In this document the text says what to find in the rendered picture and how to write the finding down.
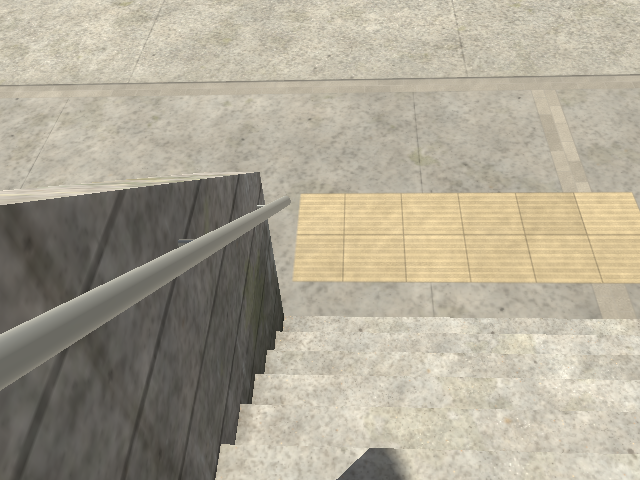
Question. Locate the stairs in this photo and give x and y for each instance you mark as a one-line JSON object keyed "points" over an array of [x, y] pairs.
{"points": [[440, 398]]}

